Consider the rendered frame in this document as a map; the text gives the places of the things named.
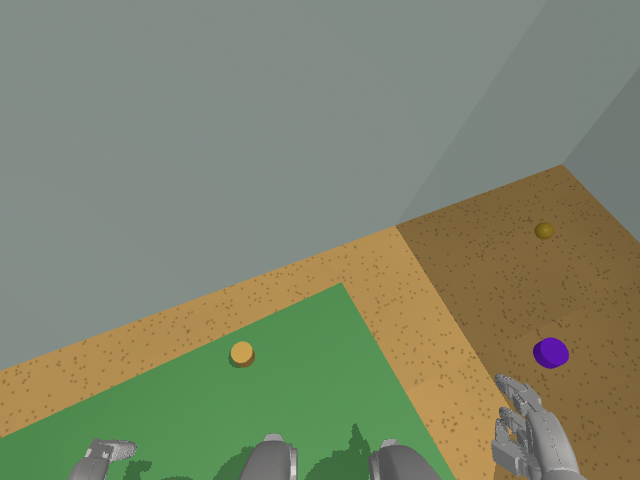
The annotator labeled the right robot hand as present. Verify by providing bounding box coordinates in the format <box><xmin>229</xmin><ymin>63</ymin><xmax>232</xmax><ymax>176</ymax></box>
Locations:
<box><xmin>491</xmin><ymin>373</ymin><xmax>580</xmax><ymax>480</ymax></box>

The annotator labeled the left robot hand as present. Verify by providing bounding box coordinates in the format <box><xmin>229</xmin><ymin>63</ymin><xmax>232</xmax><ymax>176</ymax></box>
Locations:
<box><xmin>67</xmin><ymin>438</ymin><xmax>137</xmax><ymax>480</ymax></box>

